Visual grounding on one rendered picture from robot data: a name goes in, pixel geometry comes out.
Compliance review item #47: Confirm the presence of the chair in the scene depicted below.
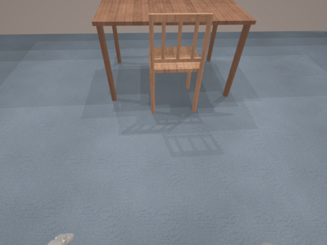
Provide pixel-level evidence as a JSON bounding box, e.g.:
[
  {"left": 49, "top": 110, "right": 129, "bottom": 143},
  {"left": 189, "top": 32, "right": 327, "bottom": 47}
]
[{"left": 149, "top": 13, "right": 214, "bottom": 113}]

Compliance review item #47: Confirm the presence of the table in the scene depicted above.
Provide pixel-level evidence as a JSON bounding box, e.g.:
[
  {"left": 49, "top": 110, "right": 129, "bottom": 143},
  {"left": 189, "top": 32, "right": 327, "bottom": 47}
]
[{"left": 92, "top": 0, "right": 256, "bottom": 101}]

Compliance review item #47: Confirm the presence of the robot left hand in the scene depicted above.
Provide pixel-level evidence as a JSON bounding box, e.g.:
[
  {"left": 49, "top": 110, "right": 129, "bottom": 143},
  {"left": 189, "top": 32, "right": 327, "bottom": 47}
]
[{"left": 47, "top": 233, "right": 74, "bottom": 245}]

